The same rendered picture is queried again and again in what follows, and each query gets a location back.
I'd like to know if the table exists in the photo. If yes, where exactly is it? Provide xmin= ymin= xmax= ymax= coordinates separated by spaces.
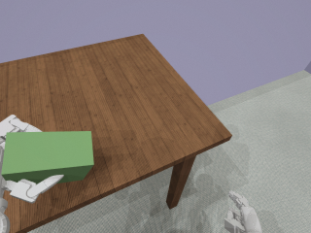
xmin=0 ymin=34 xmax=232 ymax=233

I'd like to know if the robot left hand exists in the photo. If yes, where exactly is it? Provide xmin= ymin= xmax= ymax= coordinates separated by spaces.
xmin=0 ymin=115 xmax=64 ymax=204

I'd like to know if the robot right hand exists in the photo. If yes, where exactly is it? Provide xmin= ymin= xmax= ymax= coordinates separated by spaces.
xmin=225 ymin=190 xmax=263 ymax=233

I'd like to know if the sponge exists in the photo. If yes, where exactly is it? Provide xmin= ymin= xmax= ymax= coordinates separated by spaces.
xmin=1 ymin=131 xmax=94 ymax=184

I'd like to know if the robot left forearm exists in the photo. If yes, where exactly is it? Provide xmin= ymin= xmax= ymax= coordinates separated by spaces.
xmin=0 ymin=197 xmax=11 ymax=233

